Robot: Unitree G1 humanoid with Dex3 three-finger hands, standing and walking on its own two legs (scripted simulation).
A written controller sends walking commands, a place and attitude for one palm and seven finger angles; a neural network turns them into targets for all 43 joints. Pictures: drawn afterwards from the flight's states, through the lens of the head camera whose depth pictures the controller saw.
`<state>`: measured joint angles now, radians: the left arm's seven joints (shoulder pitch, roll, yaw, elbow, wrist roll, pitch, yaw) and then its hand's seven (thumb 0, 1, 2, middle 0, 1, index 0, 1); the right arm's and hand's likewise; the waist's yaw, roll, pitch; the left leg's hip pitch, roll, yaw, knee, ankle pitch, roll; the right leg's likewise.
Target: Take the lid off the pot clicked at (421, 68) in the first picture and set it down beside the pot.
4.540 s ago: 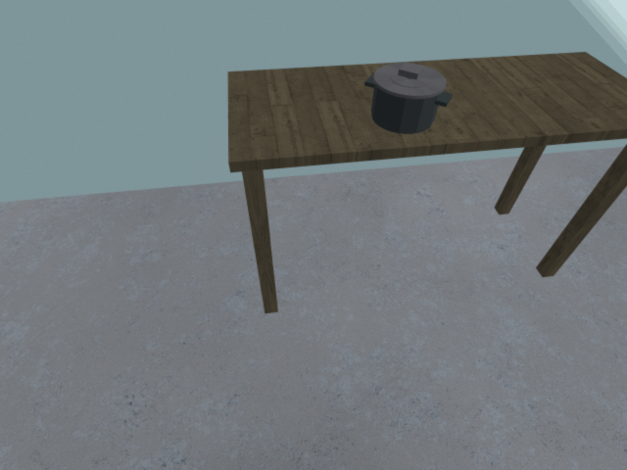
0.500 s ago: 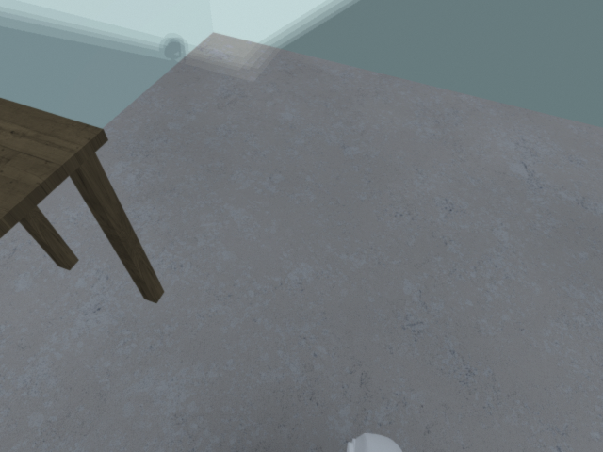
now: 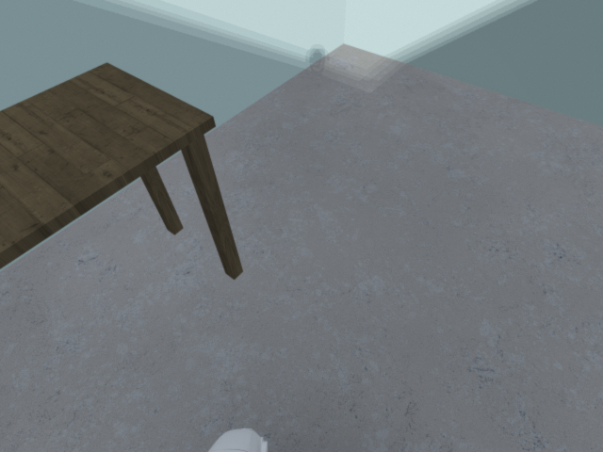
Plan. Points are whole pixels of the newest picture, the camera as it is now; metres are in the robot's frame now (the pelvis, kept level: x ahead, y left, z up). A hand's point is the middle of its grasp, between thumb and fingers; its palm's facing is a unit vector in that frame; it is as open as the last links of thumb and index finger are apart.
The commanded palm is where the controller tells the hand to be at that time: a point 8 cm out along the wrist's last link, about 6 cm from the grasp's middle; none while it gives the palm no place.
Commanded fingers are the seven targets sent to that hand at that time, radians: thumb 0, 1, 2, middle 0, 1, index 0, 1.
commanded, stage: turn to face it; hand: left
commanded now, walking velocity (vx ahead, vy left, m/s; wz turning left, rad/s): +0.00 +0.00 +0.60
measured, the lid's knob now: out of the picture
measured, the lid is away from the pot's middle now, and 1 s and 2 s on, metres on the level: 0.00 0.00 0.00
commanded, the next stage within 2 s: take the last steps up to it in 1.50 s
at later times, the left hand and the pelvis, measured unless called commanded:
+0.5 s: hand out of the picture +0.03 +0.28 -0.16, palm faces +0.31 -0.91 -0.27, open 7.4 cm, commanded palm none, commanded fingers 0.00 0.90 0.90 -0.20 -0.30 -0.20 -0.30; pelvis -0.01 +0.04 +0.00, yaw +16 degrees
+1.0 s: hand out of the picture -0.09 +0.20 -0.16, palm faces +0.58 -0.77 -0.26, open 7.4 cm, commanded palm none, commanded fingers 0.00 0.90 0.90 -0.20 -0.30 -0.20 -0.30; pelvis -0.03 +0.00 +0.00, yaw +36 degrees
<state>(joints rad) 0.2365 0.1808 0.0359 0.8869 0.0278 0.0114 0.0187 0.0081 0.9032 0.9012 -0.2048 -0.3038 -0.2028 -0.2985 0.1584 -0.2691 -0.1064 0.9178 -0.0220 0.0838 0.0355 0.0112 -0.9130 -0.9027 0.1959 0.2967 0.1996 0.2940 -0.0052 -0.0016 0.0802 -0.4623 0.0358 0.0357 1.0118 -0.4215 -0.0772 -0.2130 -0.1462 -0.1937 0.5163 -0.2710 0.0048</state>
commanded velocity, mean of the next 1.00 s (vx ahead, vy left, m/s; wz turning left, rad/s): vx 0.00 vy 0.00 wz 0.60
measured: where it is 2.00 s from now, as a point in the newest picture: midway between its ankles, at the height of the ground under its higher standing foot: outside the picture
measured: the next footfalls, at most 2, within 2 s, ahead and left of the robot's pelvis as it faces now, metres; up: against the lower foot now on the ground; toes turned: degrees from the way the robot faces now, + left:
left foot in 0.16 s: +0.02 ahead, +0.14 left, +0.00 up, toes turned +12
right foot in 0.64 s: +0.08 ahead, -0.09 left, +0.00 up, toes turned +21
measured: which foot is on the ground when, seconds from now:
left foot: up 0.00-0.14, down 0.16-0.64, up 0.66-1.00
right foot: down 0.00-0.16, up 0.18-0.62, down 0.64-1.00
